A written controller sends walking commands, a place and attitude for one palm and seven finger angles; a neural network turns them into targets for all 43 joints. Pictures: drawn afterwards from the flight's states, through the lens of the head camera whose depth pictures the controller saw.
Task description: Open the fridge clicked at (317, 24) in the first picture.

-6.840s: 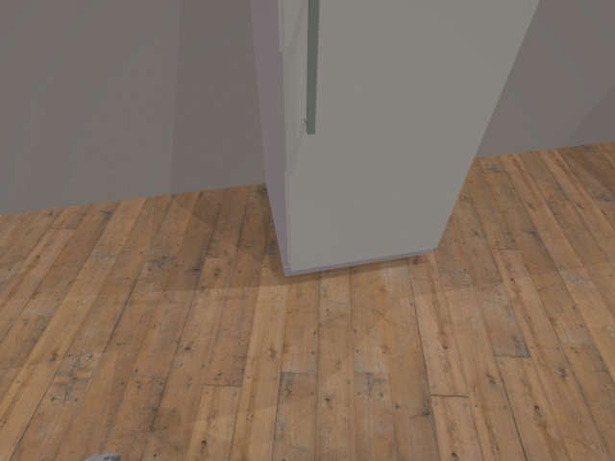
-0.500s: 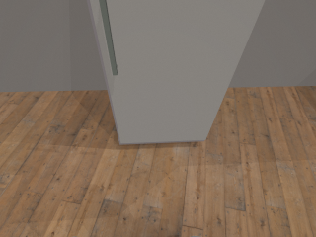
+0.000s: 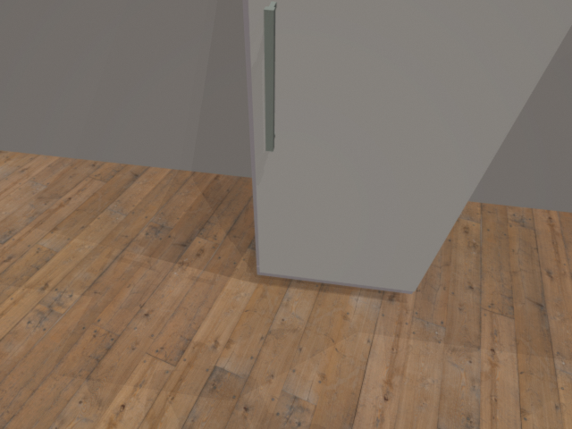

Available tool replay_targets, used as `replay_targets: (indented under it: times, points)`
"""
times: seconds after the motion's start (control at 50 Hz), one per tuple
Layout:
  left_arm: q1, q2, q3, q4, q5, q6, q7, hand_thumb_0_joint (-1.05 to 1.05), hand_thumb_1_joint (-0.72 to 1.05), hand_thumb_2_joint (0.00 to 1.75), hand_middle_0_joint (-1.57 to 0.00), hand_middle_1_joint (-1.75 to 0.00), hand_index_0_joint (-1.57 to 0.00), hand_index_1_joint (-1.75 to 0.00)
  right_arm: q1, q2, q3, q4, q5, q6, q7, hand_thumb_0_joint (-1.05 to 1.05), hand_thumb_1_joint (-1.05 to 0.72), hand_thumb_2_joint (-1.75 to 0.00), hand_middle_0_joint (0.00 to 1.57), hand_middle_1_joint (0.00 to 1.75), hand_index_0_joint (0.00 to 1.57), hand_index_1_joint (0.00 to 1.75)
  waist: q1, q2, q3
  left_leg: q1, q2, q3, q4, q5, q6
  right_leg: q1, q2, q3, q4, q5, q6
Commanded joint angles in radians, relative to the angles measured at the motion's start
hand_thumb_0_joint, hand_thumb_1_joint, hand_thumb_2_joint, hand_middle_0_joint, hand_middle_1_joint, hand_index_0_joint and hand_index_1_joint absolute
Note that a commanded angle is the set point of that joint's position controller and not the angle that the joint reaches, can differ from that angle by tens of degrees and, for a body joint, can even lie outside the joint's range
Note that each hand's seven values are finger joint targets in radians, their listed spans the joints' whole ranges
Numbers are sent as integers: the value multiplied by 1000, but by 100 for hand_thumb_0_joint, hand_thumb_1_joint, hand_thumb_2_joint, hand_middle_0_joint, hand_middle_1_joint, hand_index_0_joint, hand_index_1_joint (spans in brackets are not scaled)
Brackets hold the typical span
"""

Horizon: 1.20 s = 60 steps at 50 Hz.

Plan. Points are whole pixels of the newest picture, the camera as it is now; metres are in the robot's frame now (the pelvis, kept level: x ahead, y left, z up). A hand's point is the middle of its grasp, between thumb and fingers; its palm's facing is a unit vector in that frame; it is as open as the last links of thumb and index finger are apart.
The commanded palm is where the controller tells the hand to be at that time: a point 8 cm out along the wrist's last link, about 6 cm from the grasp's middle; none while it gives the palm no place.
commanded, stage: take the last steps up to it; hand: left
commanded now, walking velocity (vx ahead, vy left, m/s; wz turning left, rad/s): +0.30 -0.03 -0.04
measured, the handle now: (271, 85) +0.76 +0.11 +0.12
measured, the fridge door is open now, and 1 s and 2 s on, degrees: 0 0 0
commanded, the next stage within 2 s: come to a stop and stand still in 0.64 s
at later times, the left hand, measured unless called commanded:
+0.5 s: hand (219, 359) +0.27 +0.15 -0.18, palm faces -0.03 -0.98 -0.21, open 7.3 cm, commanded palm none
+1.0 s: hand (219, 359) +0.28 +0.15 -0.19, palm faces +0.03 -0.99 -0.15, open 7.3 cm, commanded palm none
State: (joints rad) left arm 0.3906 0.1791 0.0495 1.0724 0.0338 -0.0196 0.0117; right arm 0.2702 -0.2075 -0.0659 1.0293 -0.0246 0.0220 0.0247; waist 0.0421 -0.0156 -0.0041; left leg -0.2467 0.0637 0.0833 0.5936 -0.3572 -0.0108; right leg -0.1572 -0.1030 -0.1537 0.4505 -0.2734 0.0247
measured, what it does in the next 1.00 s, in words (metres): walks ahead: left foot, then right foot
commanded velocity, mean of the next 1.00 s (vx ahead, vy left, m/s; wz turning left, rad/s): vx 0.09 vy -0.04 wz -0.01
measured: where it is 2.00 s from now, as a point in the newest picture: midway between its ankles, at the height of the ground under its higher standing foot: outside the picture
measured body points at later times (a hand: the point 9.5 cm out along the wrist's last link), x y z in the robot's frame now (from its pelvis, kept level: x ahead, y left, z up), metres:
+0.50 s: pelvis +0.16 -0.03 -0.03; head +0.18 -0.04 +0.42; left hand +0.27 +0.20 -0.16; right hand +0.04 -0.22 -0.18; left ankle +0.01 +0.12 -0.71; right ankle +0.24 -0.13 -0.74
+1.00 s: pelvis +0.28 -0.01 -0.01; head +0.30 +0.01 +0.44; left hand +0.28 +0.20 -0.18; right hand +0.38 -0.22 -0.14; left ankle +0.35 +0.09 -0.74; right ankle +0.23 -0.13 -0.71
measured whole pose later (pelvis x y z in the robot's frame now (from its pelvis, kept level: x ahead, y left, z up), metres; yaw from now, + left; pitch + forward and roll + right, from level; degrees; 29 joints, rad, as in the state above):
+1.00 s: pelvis +0.28 -0.01 -0.01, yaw -3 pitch -2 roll -1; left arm 0.29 0.15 0.03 1.09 0.02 0.03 0.04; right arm 0.10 -0.10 -0.01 1.02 -0.01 -0.01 -0.03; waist 0.04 -0.04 0.07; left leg -0.29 0.06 0.13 0.51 -0.19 0.03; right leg -0.24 -0.04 -0.07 0.77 -0.50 0.03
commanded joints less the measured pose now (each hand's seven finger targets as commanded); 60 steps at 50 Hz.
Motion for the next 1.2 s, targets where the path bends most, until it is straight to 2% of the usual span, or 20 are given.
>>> replay_targets:
  times: [0.0, 0.02, 0.04, 0.08, 0.16, 0.34, 0.4, 0.42, 0.44, 0.46, 0.5, 0.54, 0.58, 0.74, 0.8, 0.84, 0.9, 1.02, 1.14, 1.18]
  points:
    - [-59, 51, 6, -69, -20, -3, -14, 0, 90, 90, -20, -30, -20, -30, 231, -149, -21, 21, -5, -56, -33, 0, -90, -90, 20, 30, 20, 30, -131, 279, 54, 347, 238, -330, -358, -213, 97, -462, 27, -1, 236, -250, -19]
    - [-131, 47, 2, -111, -12, -8, -15, 0, 90, 90, -20, -30, -20, -30, 283, -203, -30, 29, -8, -54, -40, 0, -90, -90, 20, 30, 20, 30, -157, 296, 98, 310, 358, -506, -458, -284, 171, -551, 53, 16, 412, -286, -20]
    - [-181, 64, 8, -118, -5, -2, -13, 0, 90, 90, -20, -30, -20, -30, 267, -201, -27, 36, -9, -56, -46, 0, -90, -90, 20, 30, 20, 30, -153, 297, 122, 248, 378, -521, -483, -327, 191, -576, 18, 83, 545, -267, -30]
    - [-181, 68, 17, -88, -5, -4, -30, 0, 90, 90, -20, -30, -20, -30, 167, -115, -1, 15, -4, -65, -51, 0, -90, -90, 20, 30, 20, 30, -107, 190, 220, 125, 304, -375, -495, -211, 173, -558, -25, 118, 631, -119, -29]
    - [-98, 38, 14, -47, -10, 6, -38, 0, 90, 90, -20, -30, -20, -30, 136, -72, 12, 22, 5, -92, -58, 0, -90, -90, 20, 30, 20, 30, -46, 147, 156, 150, 218, -152, -459, 168, 153, -484, -26, 94, 599, 23, 0]
    - [-275, 23, 21, -115, -16, -3, -40, 0, 90, 90, -20, -30, -20, -30, 202, -64, -6, 83, -9, -91, -59, 0, -90, -90, 20, 30, 20, 30, -75, 138, 167, 178, 238, -79, -365, 393, 152, -357, 5, 40, 231, 47, -24]
    - [-70, 56, 35, -49, -11, -21, -35, 0, 90, 90, -20, -30, -20, -30, 173, -76, -7, 89, -3, -84, -58, 0, -90, -90, 20, 30, 20, 30, 25, 85, 69, 128, 180, -6, -103, 574, 105, -38, 83, -19, 109, 96, -52]
    - [77, 111, 50, -2, -5, -37, -28, 0, 90, 90, -20, -30, -20, -30, 181, -61, -6, 88, 6, -87, -50, 0, -90, -90, 20, 30, 20, 30, 86, 13, -32, 12, 125, 28, 129, 517, 69, 197, 26, 67, 68, 121, -84]
    - [189, 233, 78, 20, -2, -48, -10, 0, 90, 90, -20, -30, -20, -30, 226, 16, 9, 60, 21, -93, -41, 0, -90, -90, 20, 30, 20, 30, 106, -261, -153, -239, -23, 79, 481, -12, 22, 405, -272, 483, -44, 217, -183]
    - [179, 270, 77, 20, -24, -42, -6, 0, 90, 90, -20, -30, -20, -30, 198, -8, 6, 36, 27, -82, -46, 0, -90, -90, 20, 30, 20, 30, 86, -238, -175, -273, -30, -40, 680, -231, 35, 315, -374, 632, -166, 129, -256]
    - [-23, 182, 54, -34, -21, -35, 0, 0, 90, 90, -20, -30, -20, -30, 71, -2, -2, 11, 13, -75, -39, 0, -90, -90, 20, 30, 20, 30, 39, -88, 5, -355, 47, -102, 765, -77, 38, 62, -316, 547, -236, -122, -237]
    - [-120, 95, 27, -54, -16, -41, 8, 0, 90, 90, -20, -30, -20, -30, 85, 24, 3, 26, -2, -59, -34, 0, -90, -90, 20, 30, 20, 30, -24, -21, 46, -274, 83, -89, 665, 17, 23, -98, -239, 346, -245, -17, -193]
    - [-143, 68, 12, -51, -11, -47, 8, 0, 90, 90, -20, -30, -20, -30, 135, 41, 9, 42, -5, -39, -31, 0, -90, -90, 20, 30, 20, 30, -69, -70, 45, -210, 79, -56, 552, 40, -1, -175, -188, 219, -253, 97, -168]
    - [-78, 98, 11, -15, -10, -49, 5, 0, 90, 90, -20, -30, -20, -30, -25, 36, 25, -25, 4, -55, -20, 0, -90, -90, 20, 30, 20, 30, -28, -72, 36, -157, 34, 4, 104, 79, -27, -27, -166, 179, -187, 347, -190]
    - [-93, 73, -6, -2, -24, -27, 18, 0, 90, 90, -20, -30, -20, -30, 15, 17, 40, 12, 9, -62, -38, 0, -90, -90, 20, 30, 20, 30, -59, -36, 9, 92, 27, -19, -158, 380, -31, -75, -75, 105, -42, 414, -104]
    - [-28, 40, -18, 1, -24, -7, 27, 0, 90, 90, -20, -30, -20, -30, 35, -72, 24, 18, 11, -64, -48, 0, -90, -90, 20, 30, 20, 30, -45, 114, -27, 204, 178, -125, -142, 821, 39, -118, -1, 93, 16, 171, -28]
    - [-14, 71, -8, -15, -25, 35, 32, 0, 90, 90, -20, -30, -20, -30, 2, -110, 11, 7, 18, -38, -78, 0, -90, -90, 20, 30, 20, 30, -50, 285, 16, 126, 301, -234, -247, 1024, 164, -141, 47, 73, 261, -217, 13]
    - [-55, 59, 30, -70, -15, 54, 25, 0, 90, 90, -20, -30, -20, -30, -63, -122, -28, -44, 4, -12, -82, 0, -90, -90, 20, 30, 20, 30, -56, 147, -108, 194, 298, -160, -189, 908, 210, -298, 63, 160, 622, -254, 15]
    - [-33, 27, 25, -100, -13, 55, 15, 0, 90, 90, -20, -30, -20, -30, -138, -115, -37, -76, -5, -7, -61, 0, -90, -90, 20, 30, 20, 30, -32, 213, -70, 0, 266, -160, -241, 426, 173, -142, 52, 101, 334, -206, -3]
    - [42, 33, 23, -72, -12, 49, 14, 0, 90, 90, -20, -30, -20, -30, -150, -117, -38, -80, 0, 3, -52, 0, -90, -90, 20, 30, 20, 30, 1, 169, -77, -103, 203, -139, -208, 158, 117, 13, 67, 65, 104, -25, -4]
